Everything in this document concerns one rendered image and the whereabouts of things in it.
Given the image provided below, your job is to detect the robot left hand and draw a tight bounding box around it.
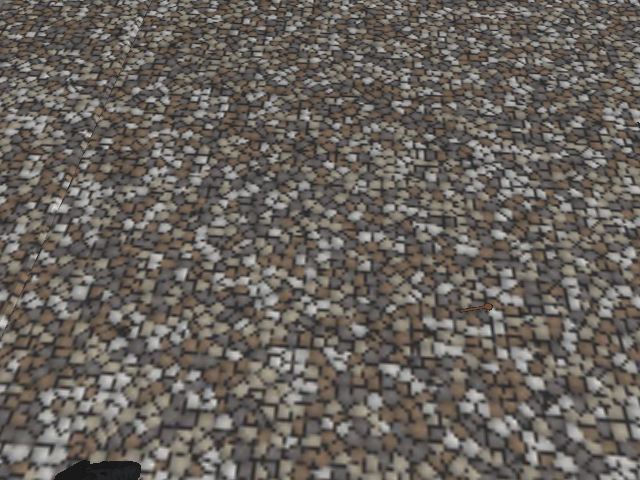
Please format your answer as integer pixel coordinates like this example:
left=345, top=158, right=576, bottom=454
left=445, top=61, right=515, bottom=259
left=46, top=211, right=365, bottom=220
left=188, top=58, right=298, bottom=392
left=54, top=460, right=141, bottom=480

